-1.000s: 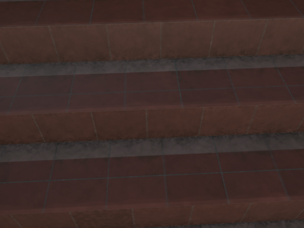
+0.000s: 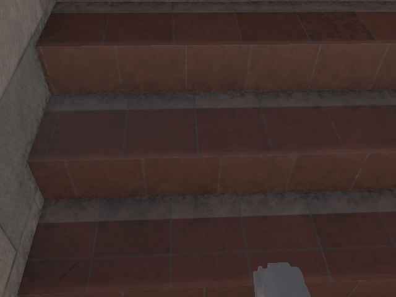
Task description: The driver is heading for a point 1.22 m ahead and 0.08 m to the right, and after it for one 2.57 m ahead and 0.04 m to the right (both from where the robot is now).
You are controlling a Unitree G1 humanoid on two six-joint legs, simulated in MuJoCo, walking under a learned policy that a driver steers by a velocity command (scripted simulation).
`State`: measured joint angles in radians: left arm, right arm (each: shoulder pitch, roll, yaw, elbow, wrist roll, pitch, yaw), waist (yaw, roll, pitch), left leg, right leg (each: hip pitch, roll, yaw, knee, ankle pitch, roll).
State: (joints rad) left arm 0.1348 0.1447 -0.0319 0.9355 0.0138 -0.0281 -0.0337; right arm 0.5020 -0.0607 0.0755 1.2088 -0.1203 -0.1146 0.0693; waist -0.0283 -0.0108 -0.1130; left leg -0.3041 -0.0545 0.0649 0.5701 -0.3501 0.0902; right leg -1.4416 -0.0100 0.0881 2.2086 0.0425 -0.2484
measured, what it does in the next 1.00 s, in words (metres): climbs: right foot 0.17 m higher, then left foot 0.17 m higher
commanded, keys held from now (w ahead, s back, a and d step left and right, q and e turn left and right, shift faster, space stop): w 1.00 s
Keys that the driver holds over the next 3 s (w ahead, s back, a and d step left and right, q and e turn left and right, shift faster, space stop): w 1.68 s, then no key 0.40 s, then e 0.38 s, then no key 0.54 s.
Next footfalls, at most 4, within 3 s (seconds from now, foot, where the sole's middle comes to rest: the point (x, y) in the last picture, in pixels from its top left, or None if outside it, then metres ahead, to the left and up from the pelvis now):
0.24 right None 0.29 -0.11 -0.60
0.76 left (155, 239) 0.58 0.13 -0.43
1.38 right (233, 126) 0.85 -0.10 -0.26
1.96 left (164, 24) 1.14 0.11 -0.09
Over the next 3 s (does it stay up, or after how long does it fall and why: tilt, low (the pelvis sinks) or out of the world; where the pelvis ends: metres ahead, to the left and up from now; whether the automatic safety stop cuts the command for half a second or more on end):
stays up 1.08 -0.02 0.67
